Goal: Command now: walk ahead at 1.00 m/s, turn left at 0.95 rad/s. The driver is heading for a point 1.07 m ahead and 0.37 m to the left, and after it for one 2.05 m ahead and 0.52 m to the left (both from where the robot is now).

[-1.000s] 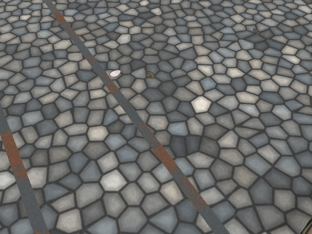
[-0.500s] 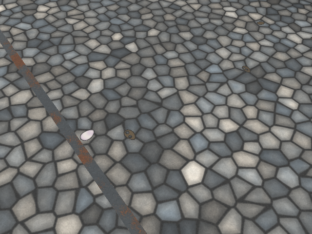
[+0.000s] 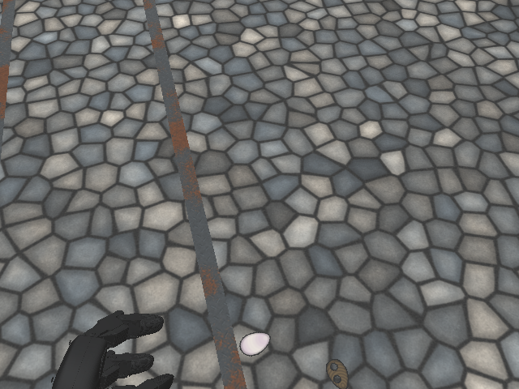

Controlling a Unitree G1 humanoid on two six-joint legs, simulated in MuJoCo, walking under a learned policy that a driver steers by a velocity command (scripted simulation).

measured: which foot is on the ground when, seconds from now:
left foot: down 0.00-0.10, up 0.12-0.54, down 0.56-0.98, up 1.00-1.00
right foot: up 0.00-0.08, down 0.10-0.56, up 0.58-0.94, down 0.96-1.00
